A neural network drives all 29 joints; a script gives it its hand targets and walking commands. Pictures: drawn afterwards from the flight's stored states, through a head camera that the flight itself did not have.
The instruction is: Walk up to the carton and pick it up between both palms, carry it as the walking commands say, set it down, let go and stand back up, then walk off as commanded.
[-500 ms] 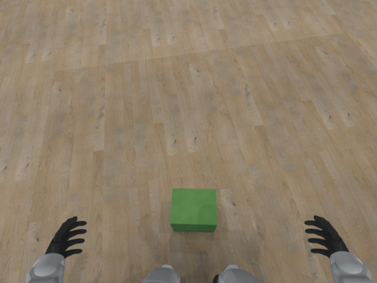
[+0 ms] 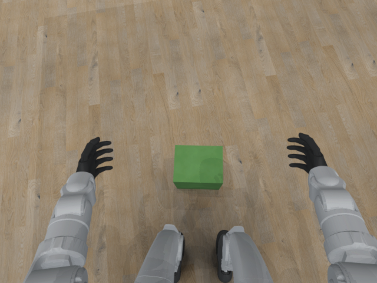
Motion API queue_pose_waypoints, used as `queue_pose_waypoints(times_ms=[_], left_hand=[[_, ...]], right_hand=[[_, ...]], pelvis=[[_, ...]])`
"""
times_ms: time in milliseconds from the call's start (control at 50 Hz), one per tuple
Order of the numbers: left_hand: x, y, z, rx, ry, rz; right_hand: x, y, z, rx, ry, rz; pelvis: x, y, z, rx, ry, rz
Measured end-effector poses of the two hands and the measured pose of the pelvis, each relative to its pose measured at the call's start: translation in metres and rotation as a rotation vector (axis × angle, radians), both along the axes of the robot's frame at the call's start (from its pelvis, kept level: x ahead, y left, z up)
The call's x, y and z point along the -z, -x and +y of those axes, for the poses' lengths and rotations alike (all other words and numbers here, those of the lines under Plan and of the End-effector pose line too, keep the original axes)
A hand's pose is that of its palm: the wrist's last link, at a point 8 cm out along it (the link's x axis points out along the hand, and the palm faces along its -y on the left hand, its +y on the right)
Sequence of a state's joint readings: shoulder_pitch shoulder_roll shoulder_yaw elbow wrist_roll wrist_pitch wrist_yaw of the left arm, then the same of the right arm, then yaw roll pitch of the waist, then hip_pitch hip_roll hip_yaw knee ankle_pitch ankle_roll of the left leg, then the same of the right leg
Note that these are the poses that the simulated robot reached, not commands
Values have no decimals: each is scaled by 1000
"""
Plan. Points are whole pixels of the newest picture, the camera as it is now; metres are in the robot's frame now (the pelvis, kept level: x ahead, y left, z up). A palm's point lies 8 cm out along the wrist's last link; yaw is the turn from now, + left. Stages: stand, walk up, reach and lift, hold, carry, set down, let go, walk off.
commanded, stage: reach and lift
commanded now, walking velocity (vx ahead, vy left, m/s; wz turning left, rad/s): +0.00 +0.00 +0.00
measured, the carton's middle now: (198, 168) +0.47 +0.03 -0.60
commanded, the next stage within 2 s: none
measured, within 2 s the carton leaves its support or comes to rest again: neither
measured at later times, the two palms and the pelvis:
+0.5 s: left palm (127, 136) +0.44 +0.22 -0.15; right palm (276, 130) +0.48 -0.17 -0.15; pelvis +0.00 +0.01 -0.04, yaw +0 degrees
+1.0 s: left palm (140, 150) +0.44 +0.21 -0.27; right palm (263, 147) +0.47 -0.17 -0.28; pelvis -0.03 +0.00 -0.15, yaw +1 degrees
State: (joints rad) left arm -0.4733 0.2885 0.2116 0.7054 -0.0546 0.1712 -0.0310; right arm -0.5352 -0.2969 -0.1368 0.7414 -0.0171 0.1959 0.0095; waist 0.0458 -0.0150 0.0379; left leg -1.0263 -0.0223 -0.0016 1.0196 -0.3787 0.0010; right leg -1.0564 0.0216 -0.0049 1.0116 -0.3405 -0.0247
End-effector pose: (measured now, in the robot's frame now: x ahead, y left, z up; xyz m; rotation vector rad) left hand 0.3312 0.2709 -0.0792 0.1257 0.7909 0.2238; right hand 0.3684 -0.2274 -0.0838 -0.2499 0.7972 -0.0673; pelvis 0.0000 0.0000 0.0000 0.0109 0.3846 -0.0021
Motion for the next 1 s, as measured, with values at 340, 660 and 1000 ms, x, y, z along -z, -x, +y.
queue_pose_waypoints(times_ms=[340,660,1000], left_hand=[[42,-94,-40,-10,79,-122],[86,-109,-50,-4,77,-145],[195,-112,-56,0,67,-134]], right_hand=[[41,-94,42,2,-119,-119],[87,-101,56,15,-145,-144],[193,-106,55,37,-147,-144]], pelvis=[[31,14,8,-2,-5,254],[50,-2,8,-15,1,423],[153,26,4,-15,-2,459]])
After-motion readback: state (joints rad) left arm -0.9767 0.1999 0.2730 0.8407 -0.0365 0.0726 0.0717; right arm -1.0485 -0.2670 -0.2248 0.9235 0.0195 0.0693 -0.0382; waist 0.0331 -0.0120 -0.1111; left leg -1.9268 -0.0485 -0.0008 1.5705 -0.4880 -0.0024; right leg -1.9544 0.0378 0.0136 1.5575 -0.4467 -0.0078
